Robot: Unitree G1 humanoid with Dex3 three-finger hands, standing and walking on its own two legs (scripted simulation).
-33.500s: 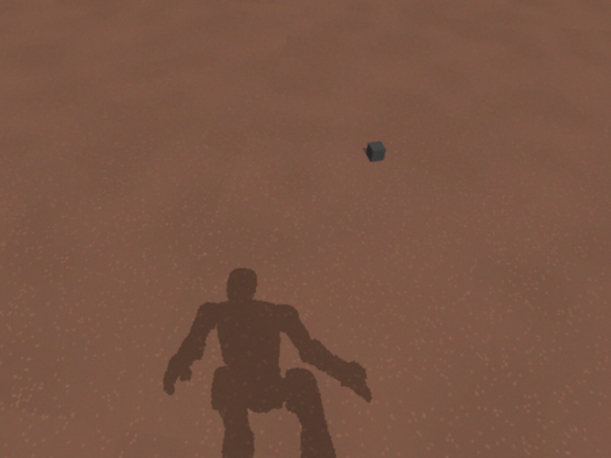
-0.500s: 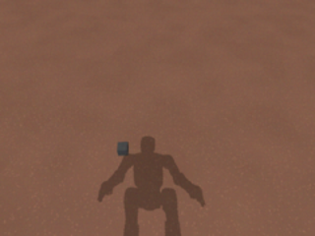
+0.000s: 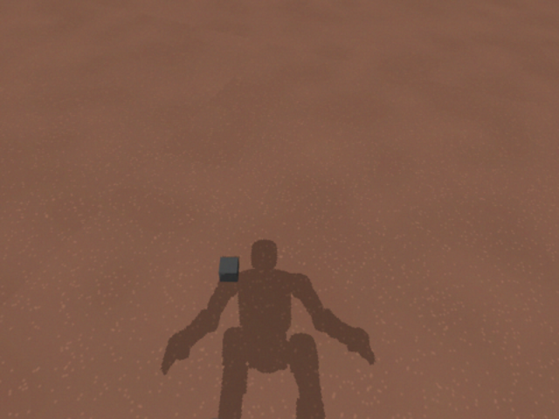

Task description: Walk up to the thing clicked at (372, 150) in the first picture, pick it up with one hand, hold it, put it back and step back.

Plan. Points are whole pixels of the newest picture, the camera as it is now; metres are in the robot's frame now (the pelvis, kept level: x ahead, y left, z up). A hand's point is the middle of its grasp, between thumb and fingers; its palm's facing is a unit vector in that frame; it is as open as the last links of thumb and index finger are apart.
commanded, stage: walk up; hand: left
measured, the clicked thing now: (229, 269) +0.75 +0.21 -0.74
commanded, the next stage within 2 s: none
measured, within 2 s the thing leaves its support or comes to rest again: neither
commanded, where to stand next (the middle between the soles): +0.38 -0.05 m, yaw +2 degrees
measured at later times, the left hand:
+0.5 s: hand (139, 325) +0.29 +0.27 -0.15, palm faces -0.17 -0.92 -0.36, open 7.4 cm
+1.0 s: hand (171, 284) +0.39 +0.24 -0.18, palm faces -0.10 -0.94 -0.32, open 7.4 cm
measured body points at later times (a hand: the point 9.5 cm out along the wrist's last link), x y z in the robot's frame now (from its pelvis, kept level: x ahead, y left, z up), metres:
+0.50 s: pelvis +0.17 +0.01 -0.01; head +0.19 -0.01 +0.43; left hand +0.29 +0.31 -0.12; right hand +0.15 -0.31 -0.14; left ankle +0.07 +0.13 -0.74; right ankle +0.26 -0.12 -0.74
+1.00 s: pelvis +0.27 -0.01 -0.02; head +0.33 +0.02 +0.42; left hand +0.39 +0.29 -0.16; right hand +0.33 -0.33 -0.12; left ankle +0.35 +0.10 -0.74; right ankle +0.25 -0.13 -0.71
